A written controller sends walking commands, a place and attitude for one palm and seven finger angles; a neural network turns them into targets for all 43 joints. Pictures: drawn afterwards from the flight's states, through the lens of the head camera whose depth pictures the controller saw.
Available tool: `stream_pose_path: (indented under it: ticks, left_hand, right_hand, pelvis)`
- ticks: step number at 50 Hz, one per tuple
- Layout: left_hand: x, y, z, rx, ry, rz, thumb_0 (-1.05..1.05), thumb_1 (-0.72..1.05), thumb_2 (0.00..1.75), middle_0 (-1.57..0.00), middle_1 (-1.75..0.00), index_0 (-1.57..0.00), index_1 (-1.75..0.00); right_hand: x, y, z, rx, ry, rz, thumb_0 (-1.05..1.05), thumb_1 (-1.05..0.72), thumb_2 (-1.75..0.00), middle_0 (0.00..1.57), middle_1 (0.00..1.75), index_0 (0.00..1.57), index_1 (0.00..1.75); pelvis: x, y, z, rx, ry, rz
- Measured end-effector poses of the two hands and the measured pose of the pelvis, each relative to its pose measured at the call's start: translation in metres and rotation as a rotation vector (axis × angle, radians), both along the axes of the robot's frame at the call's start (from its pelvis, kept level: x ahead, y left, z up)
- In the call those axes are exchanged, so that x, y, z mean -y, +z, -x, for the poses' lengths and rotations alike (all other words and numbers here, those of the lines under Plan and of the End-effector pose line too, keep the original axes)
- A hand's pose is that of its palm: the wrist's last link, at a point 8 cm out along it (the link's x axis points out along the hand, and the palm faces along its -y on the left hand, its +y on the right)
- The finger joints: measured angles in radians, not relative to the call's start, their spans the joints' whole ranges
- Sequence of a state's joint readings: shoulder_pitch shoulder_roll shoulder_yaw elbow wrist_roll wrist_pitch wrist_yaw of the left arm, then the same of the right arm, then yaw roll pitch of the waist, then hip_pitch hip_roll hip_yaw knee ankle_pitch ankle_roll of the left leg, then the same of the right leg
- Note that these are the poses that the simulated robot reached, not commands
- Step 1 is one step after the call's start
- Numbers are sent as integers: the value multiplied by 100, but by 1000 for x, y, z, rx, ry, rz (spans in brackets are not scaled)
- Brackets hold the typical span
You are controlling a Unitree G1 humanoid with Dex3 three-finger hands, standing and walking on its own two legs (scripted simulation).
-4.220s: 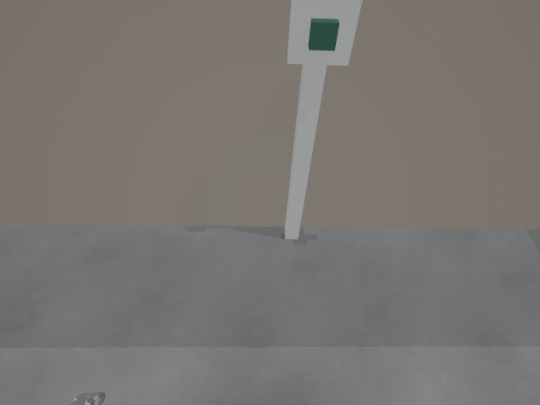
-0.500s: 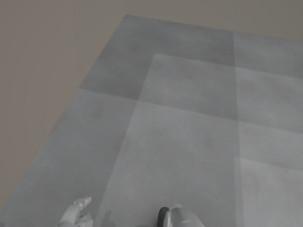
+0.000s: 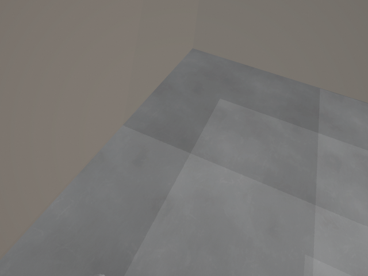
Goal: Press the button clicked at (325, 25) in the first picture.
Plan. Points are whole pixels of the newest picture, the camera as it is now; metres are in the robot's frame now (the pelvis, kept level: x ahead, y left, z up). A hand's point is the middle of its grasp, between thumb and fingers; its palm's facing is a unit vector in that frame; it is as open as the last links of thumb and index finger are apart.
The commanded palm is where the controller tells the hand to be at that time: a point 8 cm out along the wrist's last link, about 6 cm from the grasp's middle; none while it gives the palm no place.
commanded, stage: turn to face it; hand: left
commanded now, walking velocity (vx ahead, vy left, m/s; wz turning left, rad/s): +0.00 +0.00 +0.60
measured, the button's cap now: out of the picture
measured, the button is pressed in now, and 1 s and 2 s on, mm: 0 0 0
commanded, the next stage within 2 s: take the last steps up to it in 1.96 s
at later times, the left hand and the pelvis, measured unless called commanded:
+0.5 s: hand out of the picture +0.09 +0.20 -0.14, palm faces +0.26 -0.94 -0.24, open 7.3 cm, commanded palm none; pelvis +0.01 -0.03 +0.01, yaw +15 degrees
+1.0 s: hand out of the picture -0.10 +0.20 -0.18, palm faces +0.57 -0.78 -0.26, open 7.3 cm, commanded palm none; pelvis +0.00 -0.01 +0.00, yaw +33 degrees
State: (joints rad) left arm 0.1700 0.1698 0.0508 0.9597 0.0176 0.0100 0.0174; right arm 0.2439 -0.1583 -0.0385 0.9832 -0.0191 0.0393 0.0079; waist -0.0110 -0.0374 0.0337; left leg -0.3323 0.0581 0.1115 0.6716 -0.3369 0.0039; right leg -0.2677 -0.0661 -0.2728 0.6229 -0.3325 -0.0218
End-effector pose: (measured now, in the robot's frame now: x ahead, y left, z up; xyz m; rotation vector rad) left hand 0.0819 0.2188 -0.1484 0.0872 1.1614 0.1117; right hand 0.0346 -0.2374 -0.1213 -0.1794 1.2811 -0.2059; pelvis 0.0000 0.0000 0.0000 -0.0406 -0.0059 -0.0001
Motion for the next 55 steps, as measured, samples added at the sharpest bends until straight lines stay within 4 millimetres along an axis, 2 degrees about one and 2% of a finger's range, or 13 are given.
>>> stream_pose_path:
  ticks: [3, 7, 14, 19, 26, 29, 33, 37, 40, 47, 49, 52, 55]
  left_hand:
    - [-22, -2, 24, -96, 39, -25, 0, 92, 89, -20, -30, -20, -29]
    - [-45, 8, 44, -168, 82, -55, 0, 92, 89, -20, -30, -20, -29]
    - [-62, 23, 49, -152, 155, -96, 1, 92, 90, -19, -30, -20, -29]
    - [-52, 30, 32, -82, 183, -107, 1, 92, 90, -19, -30, -20, -29]
    - [-18, 39, 10, 62, 217, -134, 0, 91, 90, -20, -30, -20, -29]
    - [-3, 46, 20, 76, 242, -147, 0, 91, 89, -20, -30, -20, -29]
    - [9, 50, 44, 47, 298, -145, 0, 91, 89, -20, -30, -21, -29]
    - [14, 47, 74, 3, 362, -132, 0, 91, 89, -20, -30, -21, -30]
    - [13, 40, 102, -42, 417, -116, 0, 91, 89, -20, -30, -21, -30]
    - [-8, 6, 184, -166, 574, -71, 0, 91, 89, -20, -30, -21, -30]
    - [-14, 2, 202, -212, 605, -68, 0, 91, 89, -20, -30, -21, -29]
    - [-24, 8, 213, -230, 641, -68, 1, 91, 89, -20, -30, -20, -29]
    - [-32, 17, 211, -193, 665, -77, 1, 91, 89, -20, -30, -20, -29]
  right_hand:
    - [-10, 6, -16, 16, 35, 10, 0, -91, -90, 20, 30, 20, 30]
    - [-17, 16, -29, 14, 62, 20, 0, -91, -90, 20, 30, 20, 30]
    - [-12, 23, -46, -3, 121, 25, 0, -91, -90, 21, 30, 21, 30]
    - [4, 21, -61, -1, 160, 25, 0, -90, -90, 21, 30, 21, 30]
    - [39, 0, -90, 18, 228, 4, 0, -90, -90, 21, 30, 21, 30]
    - [48, -5, -106, 29, 269, 0, 0, -90, -90, 20, 30, 20, 30]
    - [48, -1, -126, 36, 331, -15, 1, -91, -90, 20, 30, 20, 30]
    - [35, 2, -143, 27, 403, -21, 1, -91, -90, 20, 30, 20, 30]
    - [17, 3, -157, 20, 468, -19, 1, -91, -90, 20, 30, 20, 30]
    - [-51, 6, -194, 96, 646, 8, 1, -91, -90, 20, 30, 20, 30]
    - [-67, 11, -198, 128, 674, 7, 1, -91, -90, 20, 30, 20, 30]
    - [-82, 20, -198, 144, 700, 15, 0, -90, -90, 20, 30, 20, 30]
    - [-91, 24, -194, 128, 726, 15, 0, -90, -90, 20, 30, 21, 30]
  pelvis:
    - [-8, 3, -4, -14, 15, -2]
    - [-14, 14, -9, -28, 42, 6]
    - [-11, 22, -15, -35, 112, 15]
    - [2, 21, -15, -36, 169, 10]
    - [34, 8, -16, -45, 267, -26]
    - [43, 8, -14, -32, 312, -30]
    - [48, 13, -15, -16, 371, -48]
    - [48, 15, -15, -12, 431, -61]
    - [43, 14, -13, -17, 473, -61]
    - [14, -3, -2, -34, 567, -37]
    - [9, -3, 0, -34, 575, -34]
    - [3, 5, 2, -33, 604, -17]
    - [-1, 12, 2, -33, 636, -10]
